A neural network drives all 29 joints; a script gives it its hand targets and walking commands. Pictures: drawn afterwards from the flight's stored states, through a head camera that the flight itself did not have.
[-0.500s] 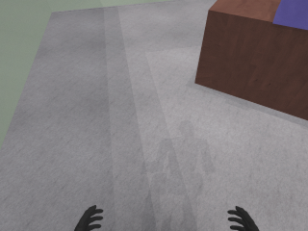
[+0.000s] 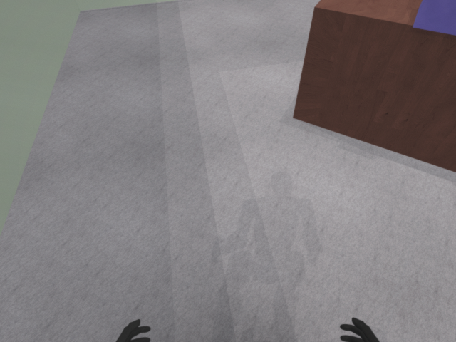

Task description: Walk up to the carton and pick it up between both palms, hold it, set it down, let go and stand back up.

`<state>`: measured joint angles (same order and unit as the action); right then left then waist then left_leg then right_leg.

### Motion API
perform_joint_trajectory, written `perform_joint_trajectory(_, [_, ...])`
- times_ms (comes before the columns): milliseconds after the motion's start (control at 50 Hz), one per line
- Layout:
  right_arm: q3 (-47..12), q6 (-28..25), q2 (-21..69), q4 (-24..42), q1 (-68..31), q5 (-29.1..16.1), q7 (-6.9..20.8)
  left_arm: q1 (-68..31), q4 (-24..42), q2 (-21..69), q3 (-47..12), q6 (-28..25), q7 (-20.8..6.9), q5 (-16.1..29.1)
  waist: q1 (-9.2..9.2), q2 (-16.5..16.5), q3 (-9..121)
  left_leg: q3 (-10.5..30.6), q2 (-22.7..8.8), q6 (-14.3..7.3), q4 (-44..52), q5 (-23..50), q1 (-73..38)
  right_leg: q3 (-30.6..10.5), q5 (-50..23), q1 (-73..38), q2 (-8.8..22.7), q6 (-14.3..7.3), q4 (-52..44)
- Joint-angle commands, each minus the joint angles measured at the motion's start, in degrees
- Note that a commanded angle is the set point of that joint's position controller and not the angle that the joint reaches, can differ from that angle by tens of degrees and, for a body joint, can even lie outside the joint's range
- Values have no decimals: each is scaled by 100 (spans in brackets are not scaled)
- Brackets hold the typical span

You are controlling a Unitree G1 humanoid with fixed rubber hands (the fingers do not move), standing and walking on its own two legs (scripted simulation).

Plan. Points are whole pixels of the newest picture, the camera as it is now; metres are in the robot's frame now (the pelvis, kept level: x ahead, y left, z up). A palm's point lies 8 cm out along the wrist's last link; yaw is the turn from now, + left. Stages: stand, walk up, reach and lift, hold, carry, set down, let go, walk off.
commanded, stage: stand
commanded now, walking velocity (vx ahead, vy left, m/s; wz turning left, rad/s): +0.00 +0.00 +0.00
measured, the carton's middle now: out of the picture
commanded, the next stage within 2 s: walk up in 0.86 s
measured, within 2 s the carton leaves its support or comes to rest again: neither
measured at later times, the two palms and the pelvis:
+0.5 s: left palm out of the picture +0.07 +0.22 -0.12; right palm out of the picture +0.05 -0.24 -0.13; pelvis +0.01 -0.01 +0.01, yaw +0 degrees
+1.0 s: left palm out of the picture -0.01 +0.21 -0.13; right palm out of the picture -0.01 -0.21 -0.14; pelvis +0.00 +0.00 +0.01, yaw +0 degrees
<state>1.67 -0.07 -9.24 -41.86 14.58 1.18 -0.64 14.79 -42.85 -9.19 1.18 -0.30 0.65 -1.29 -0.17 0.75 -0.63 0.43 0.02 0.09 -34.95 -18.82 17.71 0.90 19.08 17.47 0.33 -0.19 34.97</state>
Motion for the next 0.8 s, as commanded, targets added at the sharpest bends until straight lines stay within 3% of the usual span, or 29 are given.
perform_joint_trajectory(0, [165, -68, -486, 194, 199, 18, -57, -43, 307, -453, 141, -118, 15, -20, 27, -154, 402, 331, -362, -259, 448, 1545, -327, -300, -1581, -252, 291, -241, -514])
perform_joint_trajectory(60, [127, -86, -340, 152, 117, 12, -35, 56, 142, -506, 185, -45, 39, -2, 32, 73, 298, 286, -273, -238, 590, 1158, -208, -364, -1174, -279, 320, -240, -564])
perform_joint_trajectory(80, [164, -52, -477, 127, 56, 20, -44, 99, 97, -618, 158, -35, 68, -49, -31, -280, 44, 257, -244, -193, 555, 1134, -360, -423, -1162, 41, 372, -273, -754])
perform_joint_trajectory(100, [186, -55, -555, 72, 80, 35, -73, -23, 124, -367, 119, -22, 88, -8, 23, -44, -226, 270, -260, -227, 632, 1003, -241, -413, -1000, 199, 337, -226, -738])
perform_joint_trajectory(120, [230, -35, -548, 52, 117, 73, -59, -69, 82, -362, 130, -13, 86, -17, 74, -125, -176, 320, -310, -240, 627, 1361, -282, -385, -1223, 43, 353, -215, -736])
perform_joint_trajectory(140, [197, -60, -521, 22, 214, 11, -59, 8, 50, -520, 159, -4, 76, 30, 73, 52, 50, 380, -305, -266, 642, 1330, -297, -315, -1092, -104, 273, -233, -751])
perform_joint_trajectory(160, [179, -86, -390, -32, 75, 23, -60, 54, -20, -628, 205, -50, 85, 9, 3, -134, 187, 332, -320, -260, 551, 1526, -380, -348, -1364, -281, 315, -288, -775])
perform_joint_trajectory(200, [174, -129, -419, -216, 279, 16, -96, 150, -185, -514, 204, -84, 89, 53, 48, 58, 216, 333, -334, -247, 683, 1724, -469, -423, -1672, -422, 384, -291, -647])
perform_joint_trajectory(220, [122, -112, -294, -194, 170, -21, -104, 129, -180, -636, 222, -92, 81, 24, -15, -288, 444, 326, -352, -264, 665, 1655, -570, -298, -1575, -535, 318, -279, -665])
perform_joint_trajectory(240, [162, -136, -390, -272, 291, -13, -110, 174, -273, -533, 212, -82, 123, 27, 63, 10, 301, 335, -405, -259, 663, 1725, -582, -359, -1645, -515, 349, -243, -707])
perform_joint_trajectory(260, [201, -133, -451, -366, 404, -12, -116, 224, -300, -653, 224, -92, 149, 14, 67, -137, 461, 329, -369, -229, 640, 1821, -602, -371, -1913, -648, 407, -291, -724])
perform_joint_trajectory(300, [256, -95, -593, -492, 344, 9, -128, 153, -372, -404, 179, -96, 102, 38, 25, -55, 137, 290, -324, -251, 748, 1553, -519, -369, -1702, -534, 366, -244, -804])
perform_joint_trajectory(320, [220, -87, -486, -537, 302, 21, -120, 113, -482, -470, 178, -70, 134, 46, 63, -381, -28, 280, -368, -213, 718, 1717, -695, -368, -1883, -327, 387, -260, -783])
perform_joint_trajectory(340, [189, -64, -444, -543, 377, 4, -130, 113, -507, -515, 193, -70, 133, 37, 89, -493, -91, 312, -369, -187, 708, 1762, -600, -360, -1962, -369, 366, -286, -837])
perform_joint_trajectory(360, [173, -24, -390, -626, 282, -38, -145, 181, -592, -480, 215, -46, 117, 32, 36, -306, -154, 322, -395, -210, 843, 1478, -425, -301, -1656, -487, 313, -236, -940])
perform_joint_trajectory(400, [186, -22, -399, -776, 366, -44, -174, 119, -625, -579, 225, -58, 133, 22, 58, 81, -78, 288, -353, -202, 803, 1653, -589, -448, -1971, -642, 443, -318, -907])
perform_joint_trajectory(460, [190, -58, -430, -897, 408, -22, -158, 170, -824, -661, 268, -39, 148, 25, 83, -323, -214, 371, -360, -206, 972, 1341, -486, -386, -1532, -694, 397, -291, -1054])
perform_joint_trajectory(480, [230, -51, -557, -1025, 319, 14, -167, 288, -937, -512, 249, -20, 143, 22, -36, -16, -341, 334, -349, -190, 1072, 1274, -375, -447, -1261, -633, 423, -281, -1098])
perform_joint_trajectory(520, [246, -76, -544, -1093, 295, -12, -159, 262, -1007, -622, 272, -7, 148, 52, -37, -25, -75, 340, -406, -206, 1048, 1652, -816, -399, -1569, -621, 410, -289, -1097])
perform_joint_trajectory(560, [128, -82, -216, -1242, 435, -38, -141, 147, -1097, -586, 290, -38, 163, 32, 49, 169, 87, 337, -377, -184, 1101, 1412, -618, -393, -1456, -899, 391, -297, -1142])
perform_joint_trajectory(600, [178, -72, -368, -1345, 472, -13, -190, 208, -1220, -519, 271, -32, 178, 38, 12, -169, -92, 351, -407, -194, 1150, 1591, -549, -348, -1711, -1013, 448, -268, -1137])
perform_joint_trajectory(640, [229, -64, -550, -1382, 275, -15, -195, 398, -1362, -288, 175, -51, 181, 38, -34, -48, -109, 227, -404, -156, 1037, 1815, -985, -441, -2059, -694, 513, -319, -1203])
perform_joint_trajectory(700, [136, -28, -271, -1667, 632, -12, -185, 327, -1519, -292, 174, -26, 221, 42, 68, -119, -161, 278, -386, -127, 1167, 1644, -727, -399, -1888, -985, 476, -302, -1237])
perform_joint_trajectory(720, [165, 0, -389, -1774, 630, -47, -214, 523, -1596, -363, 161, -50, 205, 53, -6, -208, -244, 234, -331, -95, 1120, 1521, -898, -456, -1848, -738, 528, -277, -1382])
perform_joint_trajectory(740, [129, 5, -286, -1813, 571, -47, -251, 478, -1622, -518, 211, -63, 177, 52, -11, -39, -444, 265, -437, -124, 1150, 1692, -926, -401, -1875, -662, 441, -266, -1332])
perform_joint_trajectory(760, [116, 4, -293, -1824, 617, -46, -227, 454, -1722, -444, 190, -47, 150, 42, 42, -87, -327, 261, -430, -139, 1209, 1461, -993, -350, -1505, -601, 352, -235, -1371])
perform_joint_trajectory(780, [126, 33, -323, -1860, 523, -32, -222, 464, -1767, -325, 143, -33, 154, 40, 22, 165, -436, 249, -407, -171, 1208, 1418, -979, -407, -1401, -525, 401, -210, -1443])
